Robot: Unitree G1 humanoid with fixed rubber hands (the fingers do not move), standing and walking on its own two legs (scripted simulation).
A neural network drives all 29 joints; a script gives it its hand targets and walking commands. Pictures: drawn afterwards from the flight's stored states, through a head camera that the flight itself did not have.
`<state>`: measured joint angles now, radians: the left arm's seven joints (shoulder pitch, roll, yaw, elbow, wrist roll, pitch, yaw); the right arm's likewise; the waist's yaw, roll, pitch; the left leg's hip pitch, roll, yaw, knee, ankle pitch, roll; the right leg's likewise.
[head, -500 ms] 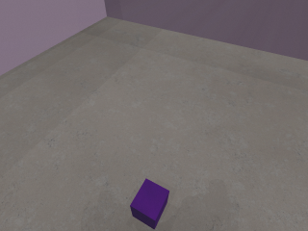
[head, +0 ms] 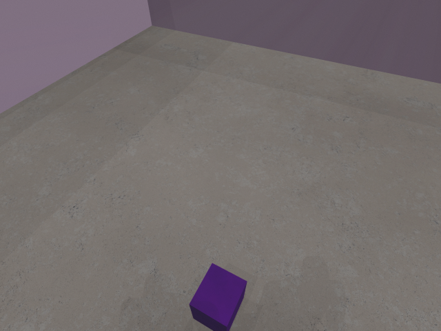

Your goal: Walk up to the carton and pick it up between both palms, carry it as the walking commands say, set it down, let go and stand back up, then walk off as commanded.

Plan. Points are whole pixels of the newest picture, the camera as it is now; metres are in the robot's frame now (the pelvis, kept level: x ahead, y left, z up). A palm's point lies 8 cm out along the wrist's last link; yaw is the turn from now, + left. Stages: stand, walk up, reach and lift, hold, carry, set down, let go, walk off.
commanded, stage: walk up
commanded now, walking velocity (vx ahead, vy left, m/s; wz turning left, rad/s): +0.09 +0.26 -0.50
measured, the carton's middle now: (219, 300) +0.38 +0.02 -0.66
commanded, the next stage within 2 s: none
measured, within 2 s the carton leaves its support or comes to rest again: neither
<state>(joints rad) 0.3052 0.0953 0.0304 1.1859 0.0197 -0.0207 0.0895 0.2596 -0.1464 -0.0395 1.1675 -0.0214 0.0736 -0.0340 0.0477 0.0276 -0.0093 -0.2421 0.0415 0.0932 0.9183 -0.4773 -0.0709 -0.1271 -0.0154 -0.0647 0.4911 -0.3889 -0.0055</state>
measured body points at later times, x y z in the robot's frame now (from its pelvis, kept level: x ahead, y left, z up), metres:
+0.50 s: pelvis +0.02 +0.17 -0.01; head +0.07 +0.17 +0.44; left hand +0.18 +0.43 -0.15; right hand +0.08 -0.08 -0.14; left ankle +0.11 +0.28 -0.73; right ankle -0.04 +0.08 -0.66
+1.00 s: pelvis +0.01 +0.16 +0.00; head +0.05 +0.14 +0.45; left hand +0.14 +0.36 -0.15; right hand -0.07 -0.09 -0.15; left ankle +0.03 +0.29 -0.72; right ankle -0.05 +0.11 -0.73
